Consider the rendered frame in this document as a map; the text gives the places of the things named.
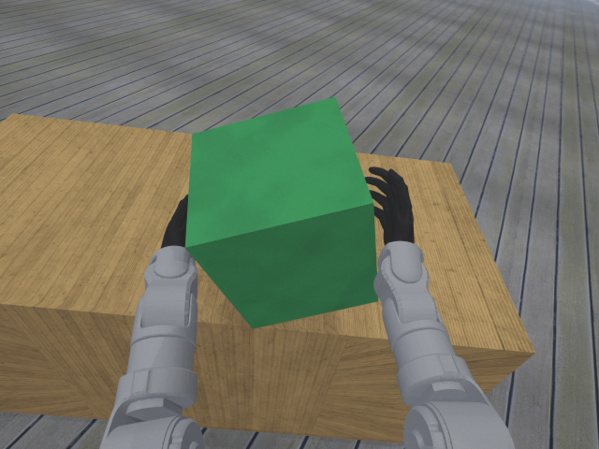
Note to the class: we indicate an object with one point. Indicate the right robot forearm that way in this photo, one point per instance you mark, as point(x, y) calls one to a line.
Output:
point(429, 369)

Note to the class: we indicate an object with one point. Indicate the robot left hand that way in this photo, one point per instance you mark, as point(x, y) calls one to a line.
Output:
point(176, 229)

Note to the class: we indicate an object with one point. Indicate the left robot upper arm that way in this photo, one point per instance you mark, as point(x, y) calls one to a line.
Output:
point(175, 432)

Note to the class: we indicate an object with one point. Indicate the carton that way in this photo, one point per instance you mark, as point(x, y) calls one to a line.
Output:
point(280, 215)

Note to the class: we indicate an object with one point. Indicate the robot right hand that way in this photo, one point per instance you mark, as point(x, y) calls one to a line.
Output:
point(396, 218)

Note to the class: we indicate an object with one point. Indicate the left robot forearm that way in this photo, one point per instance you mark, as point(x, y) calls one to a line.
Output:
point(160, 381)

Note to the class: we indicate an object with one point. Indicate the pedestal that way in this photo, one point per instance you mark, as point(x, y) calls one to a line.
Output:
point(83, 208)

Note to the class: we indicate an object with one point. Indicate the right robot upper arm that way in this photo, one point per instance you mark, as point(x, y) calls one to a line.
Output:
point(454, 425)

